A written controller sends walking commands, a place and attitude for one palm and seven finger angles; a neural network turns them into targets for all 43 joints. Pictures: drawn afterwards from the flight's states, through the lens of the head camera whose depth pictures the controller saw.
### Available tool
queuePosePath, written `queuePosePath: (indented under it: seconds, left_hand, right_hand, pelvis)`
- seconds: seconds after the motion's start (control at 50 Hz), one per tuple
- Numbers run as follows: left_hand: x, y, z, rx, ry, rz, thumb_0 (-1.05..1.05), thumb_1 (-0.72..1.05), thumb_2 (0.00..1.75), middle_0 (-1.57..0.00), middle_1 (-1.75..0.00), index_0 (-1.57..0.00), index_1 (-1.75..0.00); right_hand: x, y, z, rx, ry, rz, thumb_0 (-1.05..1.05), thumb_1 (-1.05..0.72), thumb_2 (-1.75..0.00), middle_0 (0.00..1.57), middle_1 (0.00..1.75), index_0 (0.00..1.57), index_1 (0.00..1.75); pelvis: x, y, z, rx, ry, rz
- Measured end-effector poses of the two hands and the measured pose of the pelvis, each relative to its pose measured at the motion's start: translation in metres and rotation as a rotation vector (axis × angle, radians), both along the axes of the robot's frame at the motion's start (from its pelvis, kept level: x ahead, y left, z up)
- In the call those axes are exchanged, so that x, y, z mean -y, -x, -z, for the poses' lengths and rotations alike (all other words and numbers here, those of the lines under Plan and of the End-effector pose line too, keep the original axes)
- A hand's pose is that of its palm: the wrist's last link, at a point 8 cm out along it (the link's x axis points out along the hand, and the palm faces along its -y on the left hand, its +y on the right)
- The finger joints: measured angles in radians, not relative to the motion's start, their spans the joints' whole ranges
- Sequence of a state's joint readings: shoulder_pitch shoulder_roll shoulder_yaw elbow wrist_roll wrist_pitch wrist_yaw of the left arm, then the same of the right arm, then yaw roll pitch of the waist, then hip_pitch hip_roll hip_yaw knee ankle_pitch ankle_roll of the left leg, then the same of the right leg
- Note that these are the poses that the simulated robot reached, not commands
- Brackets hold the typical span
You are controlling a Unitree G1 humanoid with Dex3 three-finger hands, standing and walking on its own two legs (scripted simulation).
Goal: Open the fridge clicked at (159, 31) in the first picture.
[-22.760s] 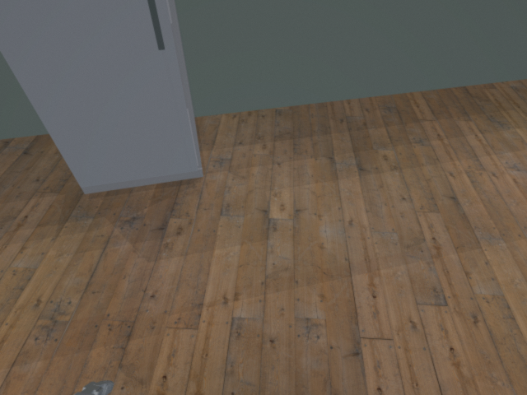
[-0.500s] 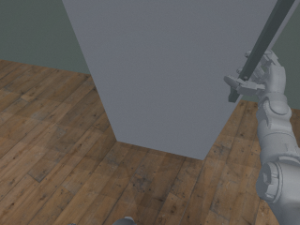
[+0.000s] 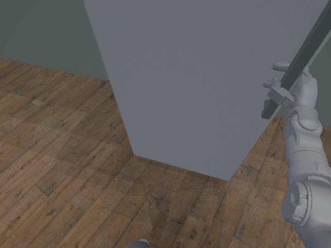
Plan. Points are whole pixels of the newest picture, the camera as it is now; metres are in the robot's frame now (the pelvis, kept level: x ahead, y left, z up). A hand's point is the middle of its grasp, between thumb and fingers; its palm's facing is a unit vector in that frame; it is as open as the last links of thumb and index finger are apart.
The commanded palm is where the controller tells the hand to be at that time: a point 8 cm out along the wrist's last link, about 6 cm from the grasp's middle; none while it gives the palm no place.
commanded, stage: grip the handle and tug to test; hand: right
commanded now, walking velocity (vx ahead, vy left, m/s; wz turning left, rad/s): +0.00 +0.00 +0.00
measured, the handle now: (291, 67) +0.53 -0.20 +0.16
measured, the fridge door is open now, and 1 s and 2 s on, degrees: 0 0 12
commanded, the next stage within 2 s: pull the door a little, standing still in 0.52 s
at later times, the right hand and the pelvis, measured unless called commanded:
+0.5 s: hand (273, 90) +0.49 -0.16 +0.13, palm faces +0.11 +0.99 +0.01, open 5.2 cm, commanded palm +0.43 -0.22 +0.13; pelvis +0.02 +0.00 +0.01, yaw +2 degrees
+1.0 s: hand (274, 92) +0.48 -0.16 +0.13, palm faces +0.13 +0.99 +0.02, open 5.6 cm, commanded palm +0.41 -0.21 +0.13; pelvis +0.05 -0.01 +0.01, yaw +2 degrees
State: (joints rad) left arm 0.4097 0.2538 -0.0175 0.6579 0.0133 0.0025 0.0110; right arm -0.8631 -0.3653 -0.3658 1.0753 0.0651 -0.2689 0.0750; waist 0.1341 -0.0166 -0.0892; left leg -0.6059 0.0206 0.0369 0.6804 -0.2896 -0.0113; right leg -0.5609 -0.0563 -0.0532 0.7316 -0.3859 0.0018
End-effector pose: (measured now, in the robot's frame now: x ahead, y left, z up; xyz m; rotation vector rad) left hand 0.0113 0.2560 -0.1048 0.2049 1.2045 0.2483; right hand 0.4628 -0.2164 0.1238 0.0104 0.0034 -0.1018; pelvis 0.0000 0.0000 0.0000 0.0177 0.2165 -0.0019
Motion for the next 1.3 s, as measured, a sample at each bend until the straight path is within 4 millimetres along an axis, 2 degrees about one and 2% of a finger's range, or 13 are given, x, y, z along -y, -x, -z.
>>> queuePosePath:
  seconds: [0.2, 0.4, 0.66, 0.8, 0.96, 1.08, 1.18, 1.3]
  left_hand:
    - [-0.007, -0.006, -0.005, 0.029, -0.016, -0.008, 0.01, 0.90, 0.90, -0.20, -0.30, -0.20, -0.30]
    - [-0.007, -0.019, -0.007, 0.053, -0.005, -0.022, 0.01, 0.90, 0.90, -0.20, -0.30, -0.20, -0.30]
    - [0.001, -0.066, -0.013, 0.118, 0.019, -0.014, 0.01, 0.90, 0.90, -0.20, -0.30, -0.20, -0.30]
    - [0.007, -0.090, -0.011, 0.117, 0.019, 0.043, 0.01, 0.90, 0.90, -0.20, -0.30, -0.20, -0.30]
    - [0.014, -0.104, -0.015, 0.174, 0.046, 0.038, 0.01, 0.90, 0.90, -0.20, -0.30, -0.20, -0.30]
    - [0.019, -0.116, -0.019, 0.198, 0.060, 0.023, 0.01, 0.90, 0.90, -0.20, -0.30, -0.20, -0.30]
    - [0.024, -0.139, -0.031, 0.246, 0.070, 0.010, 0.01, 0.90, 0.90, -0.20, -0.30, -0.20, -0.30]
    - [0.027, -0.194, -0.037, 0.356, 0.046, 0.017, 0.01, 0.90, 0.90, -0.20, -0.30, -0.20, -0.30]
  right_hand:
    - [-0.001, 0.001, -0.001, 0.002, 0.007, 0.004, 0.02, -0.78, -0.83, 0.44, 1.39, 0.45, 1.40]
    - [-0.001, 0.003, -0.001, 0.006, -0.002, 0.011, 0.03, -0.79, -0.80, 0.41, 1.40, 0.43, 1.40]
    - [-0.001, 0.006, -0.001, 0.006, -0.008, 0.004, 0.03, -0.79, -0.80, 0.35, 1.40, 0.39, 1.40]
    - [-0.001, 0.006, -0.002, -0.005, -0.005, 0.009, 0.03, -0.77, -0.82, 0.37, 1.40, 0.41, 1.40]
    - [-0.002, 0.011, -0.003, -0.005, -0.008, 0.024, 0.03, -0.77, -0.80, 0.33, 1.40, 0.37, 1.40]
    - [-0.001, 0.022, -0.004, 0.015, -0.002, 0.013, 0.04, -0.76, -0.78, 0.29, 1.40, 0.31, 1.38]
    - [-0.003, 0.036, -0.005, -0.006, 0.003, -0.016, 0.03, -0.77, -0.78, 0.22, 1.33, 0.23, 1.32]
    - [-0.008, 0.066, -0.004, 0.045, 0.040, -0.054, 0.02, -0.74, -0.78, 0.22, 1.32, 0.20, 1.28]
  pelvis:
    - [-0.002, 0.000, -0.001, 0.003, 0.002, -0.008]
    - [-0.002, -0.010, -0.004, 0.009, 0.002, -0.021]
    - [0.002, -0.036, -0.010, 0.020, -0.003, -0.030]
    - [0.004, -0.039, -0.011, 0.022, -0.007, -0.003]
    - [0.007, -0.048, -0.014, 0.028, -0.004, -0.022]
    - [0.010, -0.060, -0.017, 0.039, -0.005, -0.040]
    - [0.014, -0.078, -0.026, 0.061, -0.007, -0.078]
    - [0.021, -0.106, -0.019, 0.073, -0.018, -0.130]
